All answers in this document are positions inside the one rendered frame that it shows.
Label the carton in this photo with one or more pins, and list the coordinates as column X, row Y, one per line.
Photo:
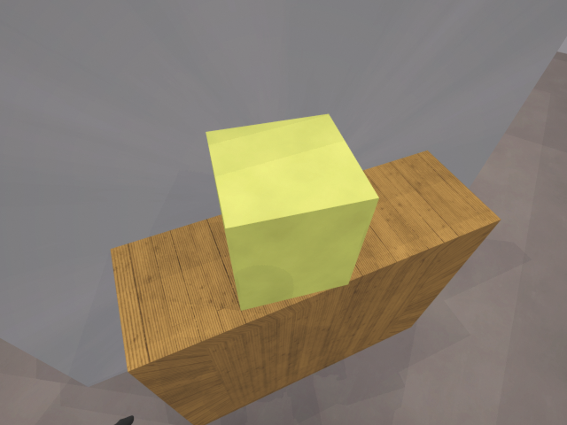
column 295, row 205

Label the pedestal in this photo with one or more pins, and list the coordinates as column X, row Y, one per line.
column 187, row 340

